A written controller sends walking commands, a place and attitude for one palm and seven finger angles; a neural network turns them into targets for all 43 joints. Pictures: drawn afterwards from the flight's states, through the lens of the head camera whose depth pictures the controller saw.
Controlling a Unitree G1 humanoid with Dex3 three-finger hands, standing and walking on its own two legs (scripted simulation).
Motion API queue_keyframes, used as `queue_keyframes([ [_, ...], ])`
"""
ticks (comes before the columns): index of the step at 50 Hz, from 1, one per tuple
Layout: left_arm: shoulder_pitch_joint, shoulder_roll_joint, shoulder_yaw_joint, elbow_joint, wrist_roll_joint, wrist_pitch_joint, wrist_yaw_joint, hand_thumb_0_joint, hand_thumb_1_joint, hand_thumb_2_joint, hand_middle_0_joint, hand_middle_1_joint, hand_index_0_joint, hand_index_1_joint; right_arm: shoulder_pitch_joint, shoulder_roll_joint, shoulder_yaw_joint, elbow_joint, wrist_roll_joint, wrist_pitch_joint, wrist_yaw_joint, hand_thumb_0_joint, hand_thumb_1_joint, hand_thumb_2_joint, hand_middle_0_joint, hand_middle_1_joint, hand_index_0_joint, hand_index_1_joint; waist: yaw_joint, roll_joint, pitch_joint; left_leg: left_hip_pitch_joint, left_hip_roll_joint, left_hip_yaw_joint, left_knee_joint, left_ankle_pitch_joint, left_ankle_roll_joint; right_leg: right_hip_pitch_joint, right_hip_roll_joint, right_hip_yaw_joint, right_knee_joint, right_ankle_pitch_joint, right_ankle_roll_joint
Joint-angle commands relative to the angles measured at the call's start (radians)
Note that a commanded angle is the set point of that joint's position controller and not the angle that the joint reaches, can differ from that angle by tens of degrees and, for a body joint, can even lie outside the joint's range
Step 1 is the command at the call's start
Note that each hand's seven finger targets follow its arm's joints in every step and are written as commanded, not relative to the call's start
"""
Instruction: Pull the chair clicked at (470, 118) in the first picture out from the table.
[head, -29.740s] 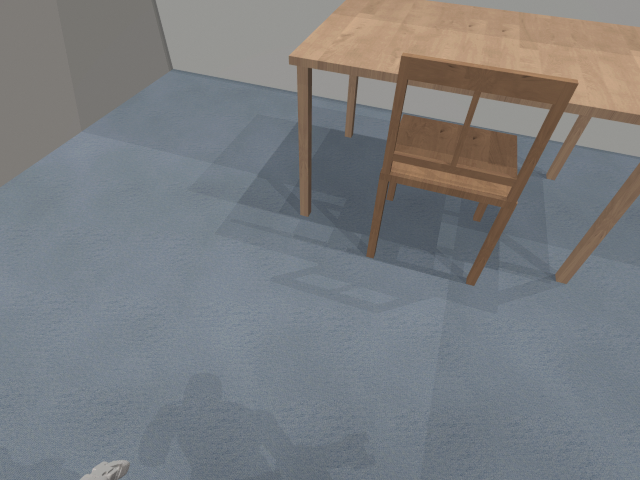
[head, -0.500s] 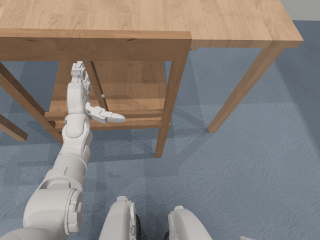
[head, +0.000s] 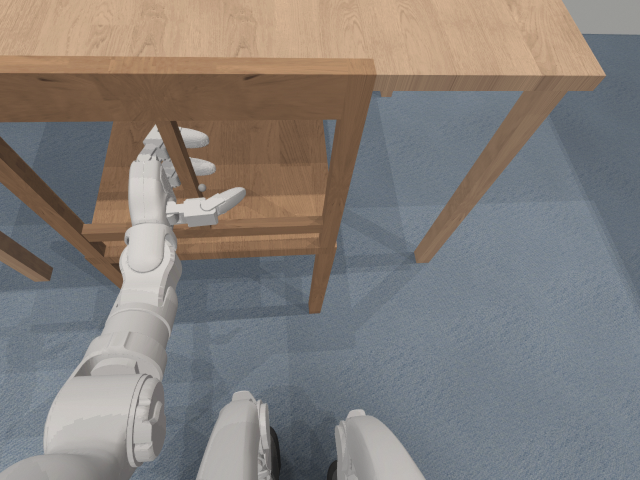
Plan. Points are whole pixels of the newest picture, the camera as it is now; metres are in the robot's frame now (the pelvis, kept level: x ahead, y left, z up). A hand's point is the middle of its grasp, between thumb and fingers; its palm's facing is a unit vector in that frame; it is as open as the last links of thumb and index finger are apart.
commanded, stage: hook a spindle and tug to test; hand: left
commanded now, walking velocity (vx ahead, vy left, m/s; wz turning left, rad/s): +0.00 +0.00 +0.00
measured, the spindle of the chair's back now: (189, 180) +0.50 +0.15 +0.00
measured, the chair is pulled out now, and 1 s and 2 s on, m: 0.00 0.04 0.18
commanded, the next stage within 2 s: step backward, pulling the chair out in 0.84 s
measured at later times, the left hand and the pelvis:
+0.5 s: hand (203, 190) +0.47 +0.13 +0.03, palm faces +0.06 -1.00 -0.02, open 5.1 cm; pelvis +0.01 +0.00 +0.01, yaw +0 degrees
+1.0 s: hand (201, 217) +0.42 +0.12 +0.03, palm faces +0.04 -1.00 -0.05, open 5.2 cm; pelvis +0.02 +0.00 +0.02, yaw +1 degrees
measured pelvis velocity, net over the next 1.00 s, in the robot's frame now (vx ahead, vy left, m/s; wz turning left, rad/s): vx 0.02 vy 0.00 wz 0.01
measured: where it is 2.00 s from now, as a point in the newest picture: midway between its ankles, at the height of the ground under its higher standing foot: outside the picture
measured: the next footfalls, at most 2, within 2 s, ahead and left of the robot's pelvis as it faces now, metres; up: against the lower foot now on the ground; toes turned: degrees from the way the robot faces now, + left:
none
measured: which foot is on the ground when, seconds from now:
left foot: down 0.00-1.00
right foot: down 0.00-1.00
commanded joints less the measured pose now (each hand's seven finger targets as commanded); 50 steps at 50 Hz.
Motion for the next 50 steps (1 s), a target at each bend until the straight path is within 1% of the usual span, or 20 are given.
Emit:
queue_keyframes([
  [1,-0.383,0.096,-0.026,-0.217,0.006,-0.077,-0.004,0.000,0.564,0.756,-0.500,-1.450,-0.500,-1.450,0.120,-0.164,-0.064,-0.058,-0.008,-0.018,-0.002,0.000,-0.900,-0.900,0.200,0.300,0.200,0.300,-0.032,0.045,-0.478,0.603,0.000,-0.115,-0.103,0.307,-0.028,-0.009,-0.004,0.064,-0.204,0.355,0.020],
  [6,-0.384,0.118,-0.014,-0.226,0.015,-0.080,0.001,0.000,0.844,0.876,-0.500,-1.450,-0.500,-1.450,0.123,-0.169,-0.066,-0.057,-0.008,-0.019,-0.004,0.000,-0.900,-0.900,0.200,0.300,0.200,0.300,-0.025,0.044,-0.488,0.607,0.000,-0.117,-0.104,0.310,-0.028,-0.005,-0.005,0.066,-0.201,0.357,0.019],
  [7,-0.387,0.086,-0.041,-0.228,0.014,-0.079,-0.001,0.000,0.900,0.900,-0.500,-1.450,-0.500,-1.450,0.118,-0.163,-0.066,-0.058,-0.008,-0.019,-0.003,0.000,-0.900,-0.900,0.200,0.300,0.200,0.300,-0.034,0.055,-0.481,0.612,-0.001,-0.114,-0.106,0.312,-0.028,-0.008,-0.005,0.067,-0.207,0.362,0.020],
  [9,-0.379,0.082,-0.044,-0.264,0.012,-0.084,-0.001,0.000,0.900,0.900,-0.500,-1.450,-0.500,-1.450,0.118,-0.164,-0.068,-0.062,-0.008,-0.020,0.000,0.000,-0.900,-0.900,0.200,0.300,0.200,0.300,-0.023,0.080,-0.513,0.652,0.001,-0.120,-0.109,0.343,-0.031,-0.011,-0.005,0.061,-0.200,0.375,0.016],
  [11,-0.307,0.099,-0.022,-0.264,0.004,-0.077,-0.004,0.000,0.900,0.900,-0.500,-1.450,-0.500,-1.450,0.114,-0.166,-0.069,-0.069,-0.006,-0.017,0.001,0.000,-0.900,-0.900,0.200,0.300,0.200,0.300,-0.005,0.059,-0.521,0.641,-0.002,-0.112,-0.111,0.361,-0.031,0.028,-0.004,0.064,-0.203,0.403,0.015],
  [16,-0.249,0.091,-0.033,-0.277,-0.004,-0.066,-0.012,0.000,0.900,0.900,-0.500,-1.450,-0.500,-1.450,0.102,-0.162,-0.065,-0.083,-0.002,-0.012,0.003,0.000,-0.900,-0.900,0.200,0.300,0.200,0.300,-0.004,0.019,-0.481,0.597,-0.005,-0.100,-0.117,0.345,-0.027,0.062,-0.005,0.070,-0.210,0.424,0.019],
  [18,-0.257,0.062,-0.059,-0.311,-0.008,-0.069,-0.013,0.000,0.900,0.900,-0.500,-1.450,-0.500,-1.450,0.097,-0.157,-0.065,-0.086,-0.001,-0.015,0.005,0.000,-0.900,-0.900,0.200,0.300,0.200,0.300,-0.007,0.049,-0.485,0.621,-0.004,-0.101,-0.116,0.364,-0.027,0.053,-0.006,0.067,-0.205,0.436,0.018],
  [21,-0.149,0.084,-0.035,-0.345,-0.013,-0.064,-0.011,0.000,0.900,0.900,-0.500,-1.450,-0.500,-1.450,0.093,-0.160,-0.067,-0.099,0.000,-0.012,0.009,0.000,-0.900,-0.900,0.200,0.300,0.200,0.300,0.024,0.044,-0.512,0.637,-0.005,-0.093,-0.124,0.408,-0.031,0.097,-0.006,0.068,-0.205,0.486,0.017],
  [24,-0.093,0.046,-0.066,-0.379,-0.021,-0.055,-0.017,0.000,0.900,0.900,-0.500,-1.450,-0.500,-1.450,0.088,-0.155,-0.068,-0.111,0.003,-0.012,0.013,0.000,-0.900,-0.900,0.200,0.300,0.200,0.300,0.025,0.031,-0.504,0.653,-0.003,-0.094,-0.129,0.433,-0.031,0.103,-0.006,0.064,-0.207,0.510,0.018],
  [32,0.018,0.032,-0.088,-0.461,-0.030,-0.038,-0.011,0.000,0.900,0.900,-0.500,-1.450,-0.500,-1.450,0.075,-0.153,-0.071,-0.124,0.008,-0.015,0.012,0.000,-0.900,-0.900,0.200,0.300,0.200,0.300,0.030,-0.013,-0.470,0.625,-0.006,-0.080,-0.129,0.455,-0.029,0.154,-0.013,0.071,-0.209,0.590,0.025],
  [34,0.001,0.019,-0.109,-0.506,-0.025,-0.047,-0.011,0.000,0.900,0.900,-0.500,-1.450,-0.500,-1.450,0.073,-0.150,-0.073,-0.122,0.007,-0.019,0.012,0.000,-0.900,-0.900,0.200,0.300,0.200,0.300,0.028,0.020,-0.484,0.659,-0.003,-0.085,-0.126,0.481,-0.033,0.135,-0.016,0.067,-0.200,0.593,0.023],
  [35,0.042,0.019,-0.104,-0.508,-0.029,-0.046,-0.011,0.000,0.900,0.900,-0.500,-1.450,-0.500,-1.450,0.072,-0.150,-0.073,-0.126,0.007,-0.021,0.014,0.000,-0.900,-0.900,0.200,0.300,0.200,0.300,0.043,0.028,-0.484,0.671,-0.003,-0.087,-0.131,0.492,-0.036,0.140,-0.014,0.065,-0.200,0.591,0.020],
  [39,0.102,0.020,-0.109,-0.566,-0.036,-0.040,-0.015,0.000,0.900,0.900,-0.500,-1.450,-0.500,-1.450,0.057,-0.147,-0.073,-0.138,0.010,-0.023,0.011,0.000,-0.900,-0.900,0.200,0.300,0.200,0.300,0.051,0.011,-0.500,0.678,-0.003,-0.081,-0.131,0.526,-0.035,0.174,-0.019,0.069,-0.200,0.642,0.022],
  [43,0.083,0.017,-0.120,-0.561,-0.034,-0.039,-0.014,0.000,0.900,0.900,-0.500,-1.450,-0.500,-1.450,0.048,-0.146,-0.068,-0.134,0.011,-0.029,0.005,0.000,-0.900,-0.900,0.200,0.300,0.200,0.300,0.036,-0.012,-0.454,0.643,-0.006,-0.082,-0.129,0.480,-0.031,0.165,-0.019,0.069,-0.202,0.618,0.023],
  [44,0.071,0.028,-0.112,-0.584,-0.034,-0.048,-0.010,0.000,0.900,0.900,-0.500,-1.450,-0.500,-1.450,0.043,-0.147,-0.069,-0.133,0.011,-0.031,0.004,0.000,-0.900,-0.900,0.200,0.300,0.200,0.300,0.044,0.018,-0.462,0.655,-0.005,-0.084,-0.129,0.484,-0.035,0.153,-0.020,0.071,-0.199,0.606,0.022],
  [46,0.086,0.013,-0.121,-0.592,-0.035,-0.053,-0.011,0.000,0.900,0.900,-0.500,-1.450,-0.500,-1.450,0.037,-0.145,-0.070,-0.135,0.009,-0.035,0.002,0.000,-0.900,-0.900,0.200,0.300,0.200,0.300,0.044,0.007,-0.476,0.661,-0.005,-0.083,-0.126,0.481,-0.036,0.157,-0.022,0.070,-0.199,0.602,0.023],
  [47,0.086,-0.037,-0.165,-0.586,-0.037,-0.051,-0.013,0.000,0.900,0.900,-0.500,-1.450,-0.500,-1.450,0.033,-0.139,-0.069,-0.136,0.008,-0.038,0.004,0.000,-0.900,-0.900,0.200,0.300,0.200,0.300,0.036,0.015,-0.463,0.668,-0.006,-0.085,-0.129,0.477,-0.036,0.145,-0.020,0.066,-0.201,0.591,0.022],
  [48,-0.125,0.217,-0.069,-0.728,0.039,0.090,0.053,0.000,0.900,0.900,-0.500,-1.450,-0.500,-1.450,0.084,-0.131,-0.044,-0.228,0.073,0.028,-0.032,0.000,-0.900,-0.900,0.200,0.300,0.200,0.300,0.069,0.074,-0.681,0.998,0.013,-0.066,-0.319,0.473,-0.016,0.513,-0.078,0.137,-0.371,0.663,0.032],
  [49,-0.237,0.227,-0.085,-0.880,0.038,0.139,0.078,0.000,0.900,0.900,-0.500,-1.450,-0.500,-1.450,0.090,-0.129,-0.051,-0.245,0.085,0.037,-0.067,0.000,-0.900,-0.900,0.200,0.300,0.200,0.300,0.062,0.155,-0.710,1.098,0.001,-0.062,-0.358,0.538,-0.010,0.565,-0.077,0.150,-0.428,0.792,0.050],
  [50,-0.182,0.203,-0.088,-0.847,0.039,0.176,0.093,0.000,0.900,0.900,-0.500,-1.450,-0.500,-1.450,0.088,-0.129,-0.049,-0.240,0.085,0.033,-0.085,0.000,-0.900,-0.900,0.200,0.300,0.200,0.300,0.058,0.155,-0.658,1.110,-0.002,-0.070,-0.368,0.575,-0.009,0.549,-0.077,0.143,-0.440,0.833,0.054],
])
